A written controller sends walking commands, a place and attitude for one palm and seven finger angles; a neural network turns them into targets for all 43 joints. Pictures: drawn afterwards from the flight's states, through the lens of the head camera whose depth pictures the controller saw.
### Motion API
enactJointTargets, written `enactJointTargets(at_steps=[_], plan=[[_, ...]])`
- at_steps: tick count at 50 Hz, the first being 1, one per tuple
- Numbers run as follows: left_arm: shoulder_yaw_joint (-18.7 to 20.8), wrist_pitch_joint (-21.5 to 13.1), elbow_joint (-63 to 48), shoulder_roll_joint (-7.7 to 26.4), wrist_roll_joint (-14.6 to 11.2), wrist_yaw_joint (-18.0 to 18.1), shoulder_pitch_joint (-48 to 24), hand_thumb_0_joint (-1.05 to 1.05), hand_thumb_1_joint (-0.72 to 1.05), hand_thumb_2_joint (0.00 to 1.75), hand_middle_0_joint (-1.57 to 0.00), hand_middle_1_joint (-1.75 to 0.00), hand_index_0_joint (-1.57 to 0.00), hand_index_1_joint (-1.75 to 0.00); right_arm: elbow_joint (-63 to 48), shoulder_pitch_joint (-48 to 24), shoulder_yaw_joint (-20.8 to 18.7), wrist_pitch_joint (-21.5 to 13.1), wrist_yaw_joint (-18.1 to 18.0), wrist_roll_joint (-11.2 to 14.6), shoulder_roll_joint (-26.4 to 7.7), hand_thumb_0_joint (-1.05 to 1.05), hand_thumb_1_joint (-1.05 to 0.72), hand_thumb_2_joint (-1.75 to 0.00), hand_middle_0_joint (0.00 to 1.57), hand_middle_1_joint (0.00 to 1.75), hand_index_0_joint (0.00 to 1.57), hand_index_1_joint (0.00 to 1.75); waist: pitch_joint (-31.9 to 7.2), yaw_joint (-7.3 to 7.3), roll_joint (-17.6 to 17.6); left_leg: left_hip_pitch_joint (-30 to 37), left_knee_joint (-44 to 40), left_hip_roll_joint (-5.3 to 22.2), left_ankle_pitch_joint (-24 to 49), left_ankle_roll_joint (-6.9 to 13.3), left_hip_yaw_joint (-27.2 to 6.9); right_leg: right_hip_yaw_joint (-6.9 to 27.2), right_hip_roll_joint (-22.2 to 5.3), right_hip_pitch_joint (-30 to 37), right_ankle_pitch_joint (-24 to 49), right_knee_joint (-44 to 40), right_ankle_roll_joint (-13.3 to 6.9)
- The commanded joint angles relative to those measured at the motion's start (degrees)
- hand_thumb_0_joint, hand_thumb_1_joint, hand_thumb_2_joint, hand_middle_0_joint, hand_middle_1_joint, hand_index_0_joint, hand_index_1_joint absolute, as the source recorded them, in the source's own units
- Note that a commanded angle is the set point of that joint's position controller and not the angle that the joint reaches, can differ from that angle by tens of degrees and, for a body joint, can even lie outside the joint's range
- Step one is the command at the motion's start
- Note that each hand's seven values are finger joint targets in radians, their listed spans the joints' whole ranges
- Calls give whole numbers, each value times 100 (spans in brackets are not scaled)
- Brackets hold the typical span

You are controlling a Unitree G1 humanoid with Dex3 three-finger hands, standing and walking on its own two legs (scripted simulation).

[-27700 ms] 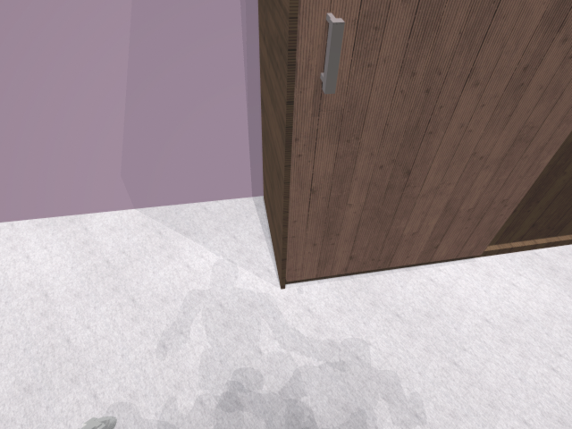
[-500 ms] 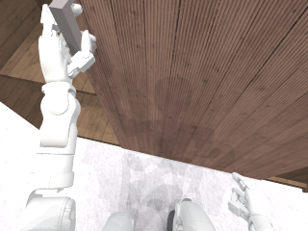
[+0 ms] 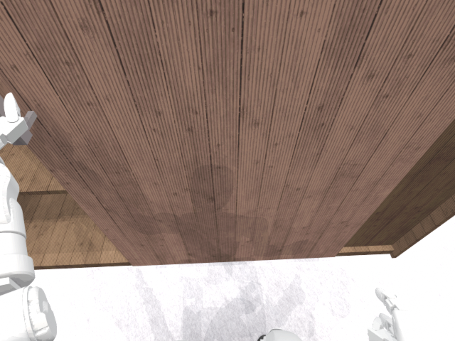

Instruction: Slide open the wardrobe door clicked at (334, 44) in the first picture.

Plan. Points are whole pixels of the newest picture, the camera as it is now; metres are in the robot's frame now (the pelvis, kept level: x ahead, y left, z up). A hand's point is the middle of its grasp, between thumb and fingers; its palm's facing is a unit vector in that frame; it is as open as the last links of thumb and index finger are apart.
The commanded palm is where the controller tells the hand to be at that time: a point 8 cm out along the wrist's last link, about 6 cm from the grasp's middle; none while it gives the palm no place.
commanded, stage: stop walking and hold the door there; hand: left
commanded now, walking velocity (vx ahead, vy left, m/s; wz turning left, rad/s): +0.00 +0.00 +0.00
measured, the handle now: (1, 98) +0.44 +0.35 +0.20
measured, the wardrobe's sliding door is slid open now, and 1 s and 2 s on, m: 0.57 0.57 0.57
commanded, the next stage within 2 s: none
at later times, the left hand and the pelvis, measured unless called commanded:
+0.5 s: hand (9, 120) +0.40 +0.32 +0.19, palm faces +0.48 -0.86 -0.19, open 6.5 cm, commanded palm +0.35 +0.36 +0.18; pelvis -0.06 +0.03 +0.01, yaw -10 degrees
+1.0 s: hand (10, 120) +0.39 +0.32 +0.19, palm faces +0.48 -0.86 -0.20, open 6.6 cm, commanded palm +0.35 +0.36 +0.18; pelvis -0.06 +0.03 +0.00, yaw -10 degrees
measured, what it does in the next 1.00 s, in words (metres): steps on the spot: left foot, then right foot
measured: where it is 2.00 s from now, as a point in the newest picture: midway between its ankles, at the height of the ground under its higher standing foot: outside the picture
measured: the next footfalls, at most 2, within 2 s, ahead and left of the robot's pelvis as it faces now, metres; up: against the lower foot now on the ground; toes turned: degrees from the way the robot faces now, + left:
left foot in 0.02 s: +0.04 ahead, +0.13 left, +0.00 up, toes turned -4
right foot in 0.22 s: +0.00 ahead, -0.11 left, +0.00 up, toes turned -14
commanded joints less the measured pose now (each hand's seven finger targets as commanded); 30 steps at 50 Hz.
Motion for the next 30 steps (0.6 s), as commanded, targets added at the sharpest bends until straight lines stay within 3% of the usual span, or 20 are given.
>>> enactJointTargets(at_steps=[1,2,3,4,6,9,10,12,13,14,16,18,19,20,21,22,23,24,26,30], plan=[[71,-850,-1854,2188,8,72,-2329,0,90,90,-45,-140,-45,-140,-909,-51,-138,-250,-43,29,-533,0,-90,-90,20,30,20,30,-2325,452,2301,1288,-1367,1756,3108,859,-1411,-2,166,101,-1517,693,78],[-167,-765,-1587,1938,11,25,-2244,0,90,90,-45,-140,-45,-140,-945,25,-141,-275,4,60,-403,0,-90,-90,20,30,20,30,-2309,450,2047,908,-1404,1734,2887,1025,-1038,108,424,246,-1958,1502,8],[-500,-709,-1350,1568,67,-36,-2076,0,90,90,-45,-140,-45,-140,-943,27,-116,-296,-12,-9,-326,0,-90,-90,20,30,20,30,-2081,409,2344,584,-1554,1707,2287,1070,-985,125,329,143,-1854,1831,-9],[-27,-660,-1165,2184,110,31,-2186,0,90,90,-45,-140,-45,-140,-844,150,-135,-315,-73,-20,-422,0,-90,-90,20,30,20,30,-1970,378,2284,476,-1508,1691,2262,1069,-935,128,254,161,-1536,1827,18],[27,-580,-1098,2351,105,52,-2273,0,90,90,-45,-140,-45,-140,-804,278,-123,-362,-105,-29,-506,0,-90,-90,20,30,20,30,-1953,359,1911,712,-1148,1466,2980,955,-589,-11,256,320,-1038,1130,88],[51,-536,-715,2369,104,23,-2150,0,90,90,-45,-140,-45,-140,-810,361,-83,-397,-118,-9,-565,0,-90,-90,20,30,20,30,-2017,358,1530,789,-709,1207,2689,601,-316,-211,284,998,-412,-611,92],[260,-540,-431,2655,119,30,-2040,0,90,90,-45,-140,-45,-140,-799,366,-70,-366,-143,-23,-601,0,-90,-90,20,30,20,30,-2016,342,1211,580,-500,1062,2415,443,-175,-69,116,1384,379,-1032,47],[511,-593,-150,3056,230,64,-2066,0,90,90,-45,-140,-45,-140,-835,498,-93,-306,-188,-58,-545,0,-90,-90,20,30,20,30,-2286,200,132,-190,237,471,1244,76,223,1158,-997,2072,3396,-819,-431],[592,-614,90,3140,262,60,-2093,0,90,90,-45,-140,-45,-140,-790,524,-84,-293,-193,-70,-526,0,-90,-90,20,30,20,30,-2299,253,93,-516,495,303,1,35,117,1199,-1313,2375,4392,-746,-620],[1009,-533,345,3484,199,64,-1975,0,90,90,-45,-140,-45,-140,-738,513,-92,-281,-178,-8,-502,0,-90,-90,20,30,20,30,-2472,391,-566,-746,719,225,-635,71,-104,1360,-1341,2596,4495,-687,-686],[1010,-499,469,3486,182,25,-2161,0,90,90,-45,-140,-45,-140,-724,478,-24,-292,-218,-6,-470,0,-90,-90,20,30,20,30,-2405,396,-522,-690,380,258,-647,162,-312,1159,-1303,2478,3734,-684,-630],[885,-568,625,3329,186,-21,-2206,0,90,90,-45,-140,-45,-140,-596,593,6,-306,-250,-67,-500,0,-90,-90,20,30,20,30,-2402,302,-375,89,-485,250,552,173,-196,788,-941,1928,2527,-635,-454],[644,-613,631,3089,174,-50,-2270,0,90,90,-45,-140,-45,-140,-567,606,-5,-305,-265,-77,-520,0,-90,-90,20,30,20,30,-2354,253,-119,595,-869,388,1424,227,-242,594,-649,1539,1943,-507,-281],[548,-653,565,3052,125,-77,-2306,0,90,90,-45,-140,-45,-140,-548,534,-31,-288,-292,-65,-625,0,-90,-90,20,30,20,30,-2352,314,472,876,-1117,798,2402,371,-606,331,-270,1355,1409,-287,-63],[450,-644,628,2954,101,-110,-2280,0,90,90,-45,-140,-45,-140,-601,515,-19,-248,-272,-33,-640,0,-90,-90,20,30,20,30,-2302,400,753,942,-1050,1137,3103,577,-982,264,55,1127,732,-246,82],[274,-619,919,2781,120,-162,-2167,0,90,90,-45,-140,-45,-140,-618,494,-5,-209,-252,-17,-579,0,-90,-90,20,30,20,30,-2143,348,1033,597,-1277,1282,2400,668,-1122,232,203,1075,-229,-187,100],[212,-606,965,2762,140,-175,-2320,0,90,90,-45,-140,-45,-140,-613,465,-6,-200,-239,-53,-609,0,-90,-90,20,30,20,30,-1816,348,1360,268,-1575,1390,1806,729,-1223,200,228,1012,-729,-61,60],[95,-615,908,2680,167,-165,-2524,0,90,90,-45,-140,-45,-140,-612,518,-13,-212,-236,-74,-617,0,-90,-90,20,30,20,30,-1654,316,1415,4,-1813,1427,1265,735,-1307,151,266,1042,-990,97,31],[92,-634,875,2728,157,-131,-2620,0,90,90,-45,-140,-45,-140,-594,602,-36,-220,-258,-80,-646,0,-90,-90,20,30,20,30,-1637,327,1434,74,-1796,1394,1259,738,-1207,133,269,1044,-922,-55,13],[-223,-559,926,2575,129,-166,-2836,0,90,90,-45,-140,-45,-140,-599,668,-42,-252,-271,-40,-706,0,-90,-90,20,30,20,30,-1927,242,1518,167,-1488,1132,1161,523,-709,107,222,1385,-294,-555,11]])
